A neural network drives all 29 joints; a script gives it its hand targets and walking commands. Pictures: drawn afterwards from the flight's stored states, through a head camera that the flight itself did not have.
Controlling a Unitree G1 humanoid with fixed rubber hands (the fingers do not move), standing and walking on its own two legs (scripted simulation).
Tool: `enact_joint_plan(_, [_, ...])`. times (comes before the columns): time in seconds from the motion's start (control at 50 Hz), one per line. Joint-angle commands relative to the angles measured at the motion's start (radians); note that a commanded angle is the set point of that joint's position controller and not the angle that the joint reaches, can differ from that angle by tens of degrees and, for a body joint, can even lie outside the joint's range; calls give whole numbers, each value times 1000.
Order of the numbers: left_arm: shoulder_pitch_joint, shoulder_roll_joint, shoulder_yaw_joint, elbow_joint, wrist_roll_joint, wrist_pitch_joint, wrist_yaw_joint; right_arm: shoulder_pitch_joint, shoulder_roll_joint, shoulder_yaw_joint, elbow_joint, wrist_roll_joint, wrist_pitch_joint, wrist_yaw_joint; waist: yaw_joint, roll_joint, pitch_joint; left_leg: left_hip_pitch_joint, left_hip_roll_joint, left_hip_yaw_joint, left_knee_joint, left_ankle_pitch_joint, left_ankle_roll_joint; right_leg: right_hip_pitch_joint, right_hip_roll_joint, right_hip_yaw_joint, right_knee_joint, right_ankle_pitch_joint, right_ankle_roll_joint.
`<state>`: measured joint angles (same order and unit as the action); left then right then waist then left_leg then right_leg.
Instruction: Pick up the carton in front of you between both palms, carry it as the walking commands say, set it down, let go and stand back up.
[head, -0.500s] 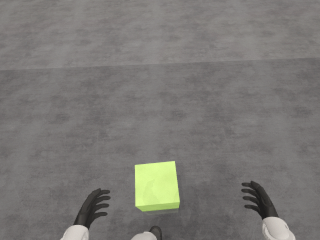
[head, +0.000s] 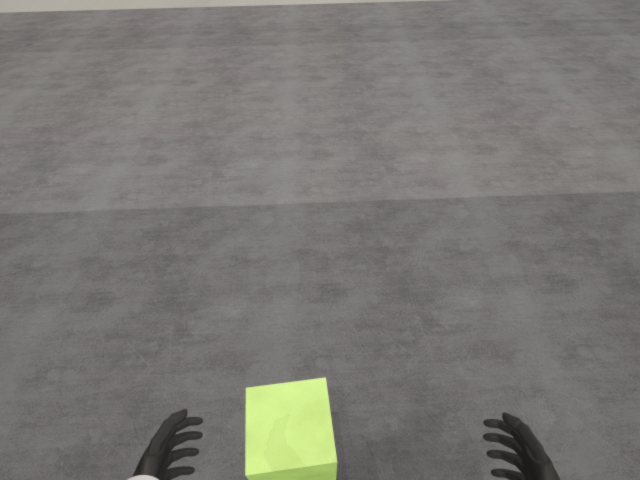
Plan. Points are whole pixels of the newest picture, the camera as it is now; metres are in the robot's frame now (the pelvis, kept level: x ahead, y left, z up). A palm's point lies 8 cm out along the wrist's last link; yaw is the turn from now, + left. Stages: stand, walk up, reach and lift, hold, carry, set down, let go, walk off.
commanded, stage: let go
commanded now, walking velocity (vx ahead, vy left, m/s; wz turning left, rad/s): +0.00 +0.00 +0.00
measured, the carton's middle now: (292, 437) +0.35 +0.13 -0.65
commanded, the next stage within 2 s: stand in 0.06 s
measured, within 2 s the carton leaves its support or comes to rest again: neither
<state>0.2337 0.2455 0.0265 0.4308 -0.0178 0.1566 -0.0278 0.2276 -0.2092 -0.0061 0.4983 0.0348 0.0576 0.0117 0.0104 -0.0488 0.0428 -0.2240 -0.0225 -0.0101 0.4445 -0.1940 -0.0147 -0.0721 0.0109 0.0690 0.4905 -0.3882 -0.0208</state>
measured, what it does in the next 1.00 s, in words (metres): stands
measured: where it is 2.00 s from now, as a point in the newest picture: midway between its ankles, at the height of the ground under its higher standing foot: outside the picture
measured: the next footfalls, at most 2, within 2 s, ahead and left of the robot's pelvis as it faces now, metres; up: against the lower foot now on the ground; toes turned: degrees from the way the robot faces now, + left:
none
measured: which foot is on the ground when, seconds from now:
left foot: down 0.00-1.00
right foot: down 0.00-1.00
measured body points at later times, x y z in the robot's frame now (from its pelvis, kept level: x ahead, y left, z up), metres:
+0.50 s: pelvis +0.01 +0.02 +0.00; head +0.02 +0.04 +0.45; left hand +0.14 +0.32 -0.11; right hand +0.12 -0.28 -0.10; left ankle +0.03 +0.13 -0.74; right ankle -0.08 -0.11 -0.74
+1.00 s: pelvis +0.01 +0.02 +0.00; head +0.01 +0.04 +0.45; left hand +0.14 +0.32 -0.12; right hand +0.10 -0.29 -0.10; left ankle +0.03 +0.13 -0.74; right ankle -0.08 -0.11 -0.74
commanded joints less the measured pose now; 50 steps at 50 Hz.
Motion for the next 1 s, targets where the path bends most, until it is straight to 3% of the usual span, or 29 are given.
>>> enact_joint_plan(0.0, [-24, 112, 46, -85, -7, -6, 15, -46, -96, -38, -75, -5, -20, -10, 8, -11, -88, 256, -52, 3, 62, 318, 22, -281, -7, 1, -70, 549, 50])
enact_joint_plan(0.04, [-10, 115, 48, -89, -11, -1, 17, -40, -102, -38, -74, -8, -18, -10, 14, 15, -83, 271, -48, 5, 56, 278, 18, -297, -7, -4, -74, 466, 43])
enact_joint_plan(0.06, [-41, 211, 64, 26, 65, -46, 45, -35, -204, -68, 72, -111, -26, -26, -12, -69, -86, 176, 72, -7, 76, 196, 10, -282, -43, 20, -99, 258, 61])
enact_joint_plan(0.08, [-32, 206, 70, 39, 72, -73, 53, -36, -199, -75, 81, -107, -35, -31, -10, -54, -75, 144, 63, -14, 64, 106, 18, -261, -38, 36, -116, 160, 45])
enact_joint_plan(0.1, [-46, 194, 69, 45, 76, -93, 49, -55, -202, -78, 96, -106, -40, -34, -20, -2, -34, 99, 61, -16, 34, -4, 17, -285, -46, 58, -140, 31, 33])
enact_joint_plan(0.12, [-37, 190, 74, 58, 73, -108, 44, -76, -200, -79, 113, -103, -46, -34, -11, 40, -22, 77, 72, -44, 15, -72, 20, -304, -41, 66, -121, -33, 22])
enact_joint_plan(0.16, [-34, 192, 75, 81, 74, -127, 36, -100, -210, -79, 136, -95, -59, -26, -9, 89, -20, 46, 95, -76, -19, -143, 26, -287, -34, 58, -84, -29, 16])
enact_joint_plan(0.2, [-13, 194, 74, 111, 71, -142, 32, -118, -221, -83, 160, -91, -69, -24, -6, 82, -37, 42, 111, -103, -32, -173, 33, -284, -24, 51, -69, -12, 17])
enact_joint_plan(0.44, [-7, 262, 57, 247, 55, -163, 58, -95, -268, -77, 294, -75, -72, -31, -12, 38, -108, 141, 106, -52, 39, 266, 39, -148, -64, 67, -72, 346, 22])
enact_joint_plan(0.74, [-46, 277, 37, 347, 45, -165, 64, -118, -288, -68, 398, -64, -72, -37, -17, 42, -92, 176, 120, -55, 2, 305, 40, -112, -83, 76, -104, 392, 25])
enact_joint_plan(0.76, [-48, 279, 35, 356, 44, -167, 64, -117, -288, -69, 403, -64, -72, -37, -21, 54, -102, 184, 119, -60, -5, 297, 42, -106, -82, 75, -98, 373, 25])
enact_joint_plan(0.8, [-60, 279, 33, 365, 45, -165, 65, -138, -290, -68, 406, -65, -74, -37, -16, 21, -76, 165, 117, -53, -13, 288, 39, -109, -83, 75, -114, 382, 26])
enact_joint_plan(0.98, [-66, 283, 30, 405, 45, -170, 62, -147, -301, -64, 450, -63, -75, -35, -18, 30, -67, 181, 122, -57, -38, 234, 45, -111, -93, 95, -150, 346, 18])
